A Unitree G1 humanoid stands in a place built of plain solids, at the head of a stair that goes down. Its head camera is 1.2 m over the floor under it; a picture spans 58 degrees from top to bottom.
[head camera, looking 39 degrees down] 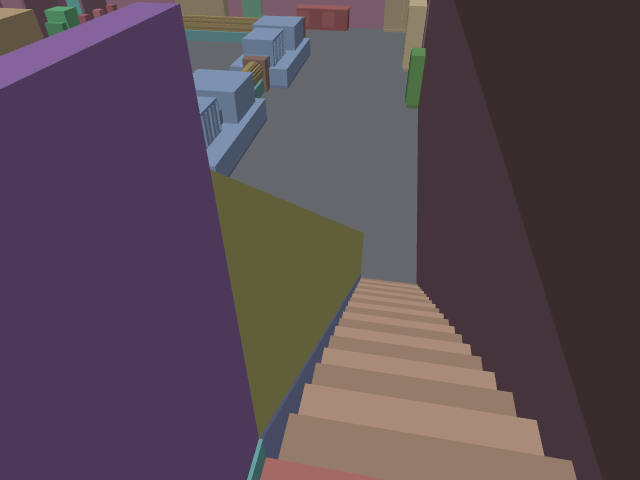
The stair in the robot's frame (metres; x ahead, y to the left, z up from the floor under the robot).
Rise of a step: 0.19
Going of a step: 0.24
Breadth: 0.92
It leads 10 degrees to the right of straight ahead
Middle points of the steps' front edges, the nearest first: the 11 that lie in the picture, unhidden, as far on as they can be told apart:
0.70 -0.34 -0.19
0.94 -0.38 -0.39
1.18 -0.42 -0.58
1.41 -0.46 -0.77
1.65 -0.51 -0.96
1.89 -0.55 -1.16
2.13 -0.59 -1.35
2.36 -0.63 -1.54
2.60 -0.68 -1.74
2.84 -0.72 -1.93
3.07 -0.76 -2.12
